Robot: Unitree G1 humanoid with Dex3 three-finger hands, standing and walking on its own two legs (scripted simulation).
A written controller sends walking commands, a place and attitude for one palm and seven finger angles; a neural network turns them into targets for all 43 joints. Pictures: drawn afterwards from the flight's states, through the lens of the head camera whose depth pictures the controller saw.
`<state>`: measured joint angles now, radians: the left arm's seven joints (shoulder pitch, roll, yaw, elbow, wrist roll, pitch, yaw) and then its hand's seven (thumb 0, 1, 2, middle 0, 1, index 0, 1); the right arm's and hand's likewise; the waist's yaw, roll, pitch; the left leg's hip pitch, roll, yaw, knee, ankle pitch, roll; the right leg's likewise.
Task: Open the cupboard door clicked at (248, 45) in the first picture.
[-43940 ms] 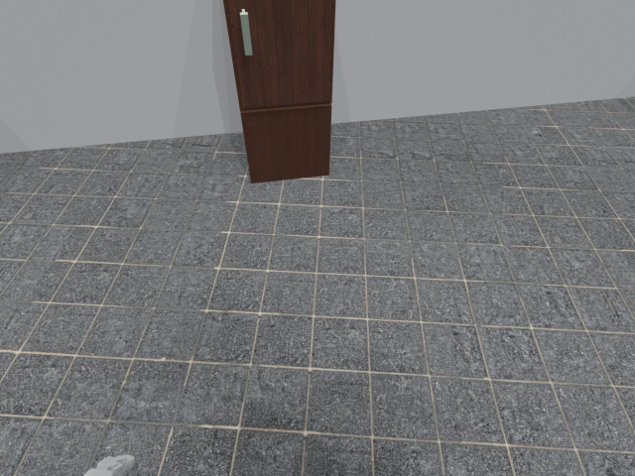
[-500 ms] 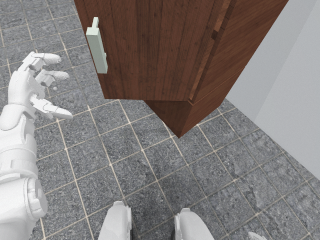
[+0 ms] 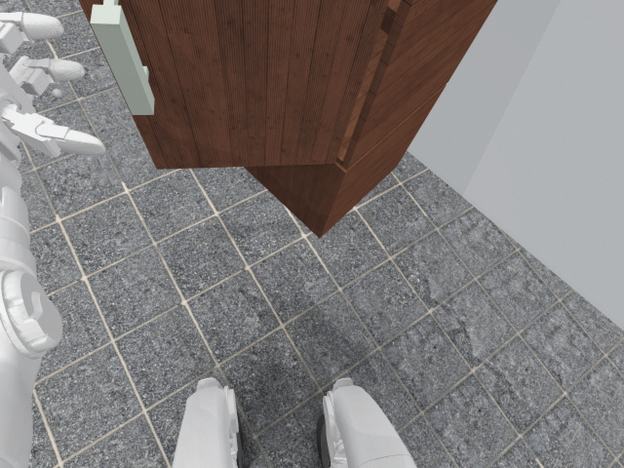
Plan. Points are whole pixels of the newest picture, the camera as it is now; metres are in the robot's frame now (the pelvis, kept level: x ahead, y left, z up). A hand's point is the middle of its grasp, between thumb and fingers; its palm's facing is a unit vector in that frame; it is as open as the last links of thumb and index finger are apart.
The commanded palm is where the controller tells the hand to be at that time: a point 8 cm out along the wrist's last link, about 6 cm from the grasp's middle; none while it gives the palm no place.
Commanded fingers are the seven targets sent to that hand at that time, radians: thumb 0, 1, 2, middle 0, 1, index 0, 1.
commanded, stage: move the hooked fingers beside the handle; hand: left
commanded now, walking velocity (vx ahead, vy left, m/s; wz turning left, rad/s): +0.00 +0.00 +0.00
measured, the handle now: (128, 51) +0.60 +0.18 +0.07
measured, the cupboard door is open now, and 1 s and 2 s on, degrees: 51 51 51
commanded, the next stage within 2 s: slide the fingers in behind the handle in 0.90 s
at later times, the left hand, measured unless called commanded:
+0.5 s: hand (56, 80) +0.55 +0.24 +0.08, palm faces +0.05 -1.00 -0.03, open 14.0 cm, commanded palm +0.53 +0.27 +0.08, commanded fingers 0.00 -0.50 0.30 -0.30 -1.20 -0.30 -1.20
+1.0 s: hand (69, 87) +0.55 +0.24 +0.07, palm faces +0.03 -1.00 -0.03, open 14.0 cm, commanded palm +0.54 +0.26 +0.07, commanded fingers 0.00 -0.50 0.30 -0.30 -1.20 -0.30 -1.20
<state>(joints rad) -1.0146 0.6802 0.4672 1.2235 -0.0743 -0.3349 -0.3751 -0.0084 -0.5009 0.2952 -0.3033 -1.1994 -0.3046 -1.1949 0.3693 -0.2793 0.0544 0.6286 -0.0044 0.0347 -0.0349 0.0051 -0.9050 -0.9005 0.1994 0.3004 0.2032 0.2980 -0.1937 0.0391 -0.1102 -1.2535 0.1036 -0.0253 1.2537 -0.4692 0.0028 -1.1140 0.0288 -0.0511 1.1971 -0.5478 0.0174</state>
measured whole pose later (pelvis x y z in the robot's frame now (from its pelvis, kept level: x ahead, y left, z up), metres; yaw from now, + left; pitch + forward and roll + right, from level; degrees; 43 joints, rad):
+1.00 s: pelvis +0.00 +0.01 +0.00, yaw +0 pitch +28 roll -6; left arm -1.06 0.68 0.46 1.22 -0.04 -0.33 -0.32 -0.01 -0.50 0.30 -0.30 -1.20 -0.31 -1.19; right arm 0.36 -0.27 0.07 0.62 -0.02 0.08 -0.01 0.00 -0.91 -0.90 0.20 0.30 0.20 0.30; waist -0.21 0.05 -0.10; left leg -1.29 0.10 -0.04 1.27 -0.47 0.01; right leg -1.14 0.03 -0.06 1.20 -0.55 0.02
